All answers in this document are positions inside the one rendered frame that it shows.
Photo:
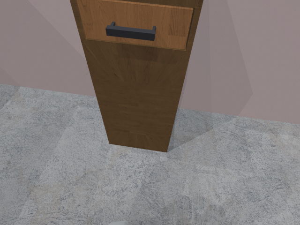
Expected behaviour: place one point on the cabinet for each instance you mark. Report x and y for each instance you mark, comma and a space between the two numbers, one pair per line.
138, 87

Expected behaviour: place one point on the drawer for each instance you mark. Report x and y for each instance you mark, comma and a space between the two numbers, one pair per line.
172, 22

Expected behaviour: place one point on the handle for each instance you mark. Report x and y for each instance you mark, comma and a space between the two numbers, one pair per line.
127, 32

